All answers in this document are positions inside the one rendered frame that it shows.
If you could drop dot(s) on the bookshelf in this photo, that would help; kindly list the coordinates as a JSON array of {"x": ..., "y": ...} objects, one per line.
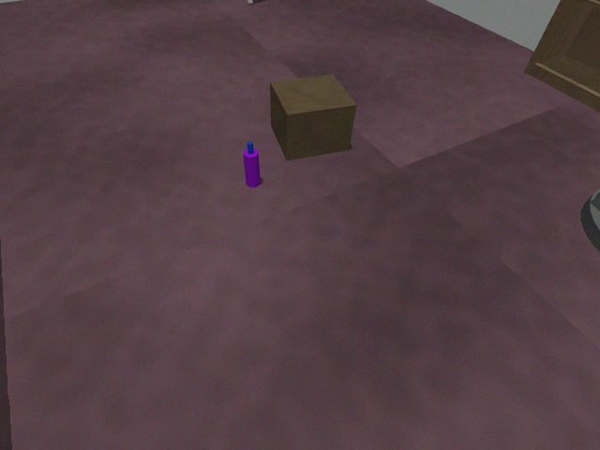
[{"x": 567, "y": 56}]

